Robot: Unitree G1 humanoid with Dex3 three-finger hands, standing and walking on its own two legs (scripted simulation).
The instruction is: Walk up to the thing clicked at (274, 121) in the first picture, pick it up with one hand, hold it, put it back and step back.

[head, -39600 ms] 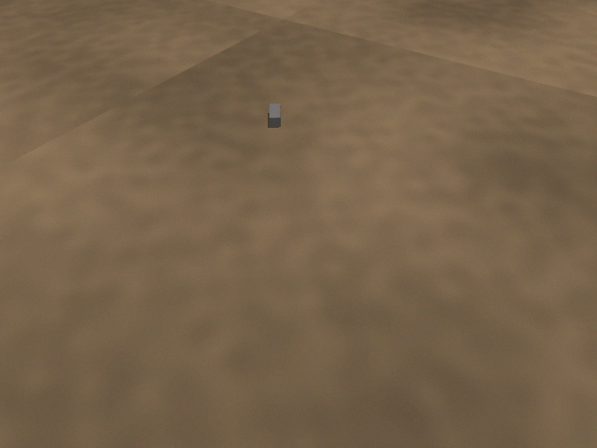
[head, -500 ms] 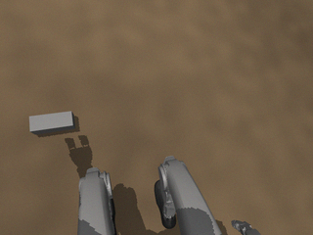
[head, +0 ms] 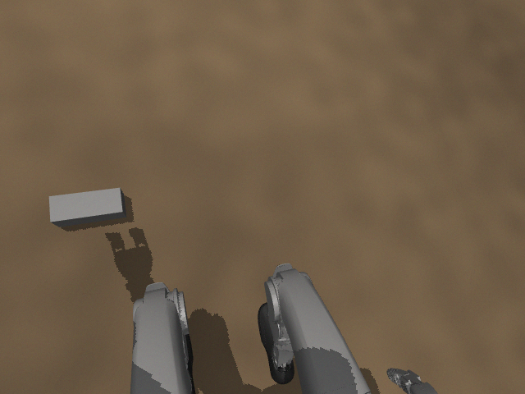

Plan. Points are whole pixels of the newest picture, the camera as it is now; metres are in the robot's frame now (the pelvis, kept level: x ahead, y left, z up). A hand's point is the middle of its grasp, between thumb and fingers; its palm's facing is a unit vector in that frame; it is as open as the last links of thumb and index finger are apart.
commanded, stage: approach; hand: left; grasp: from above
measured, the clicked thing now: (89, 207) +0.53 +0.31 -0.50
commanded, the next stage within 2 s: rest palm in 1.50 s
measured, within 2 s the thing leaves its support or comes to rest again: neither
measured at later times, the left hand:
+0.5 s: hand (58, 201) +0.49 +0.32 -0.31, palm faces -0.40 -0.05 -0.91, open 14.1 cm
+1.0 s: hand (93, 192) +0.54 +0.29 -0.41, palm faces -0.40 -0.05 -0.92, open 14.2 cm
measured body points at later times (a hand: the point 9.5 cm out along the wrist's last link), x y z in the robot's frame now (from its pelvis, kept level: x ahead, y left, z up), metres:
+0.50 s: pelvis -0.02 +0.00 -0.16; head +0.25 +0.08 +0.19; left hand +0.50 +0.32 -0.26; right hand +0.03 -0.28 -0.25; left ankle +0.07 +0.10 -0.49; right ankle +0.09 -0.15 -0.49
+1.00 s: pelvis +0.00 -0.01 -0.20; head +0.31 +0.07 +0.11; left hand +0.56 +0.28 -0.36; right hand +0.00 -0.28 -0.27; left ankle +0.07 +0.10 -0.49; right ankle +0.09 -0.15 -0.49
